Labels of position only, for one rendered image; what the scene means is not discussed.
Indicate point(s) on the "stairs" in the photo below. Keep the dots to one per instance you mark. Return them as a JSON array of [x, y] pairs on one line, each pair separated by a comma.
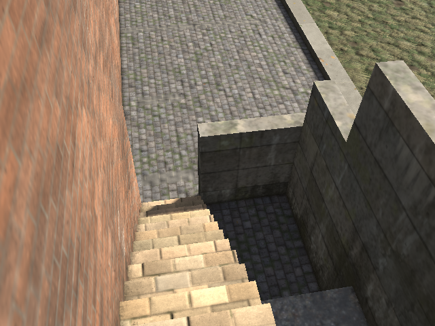
[[184, 273]]

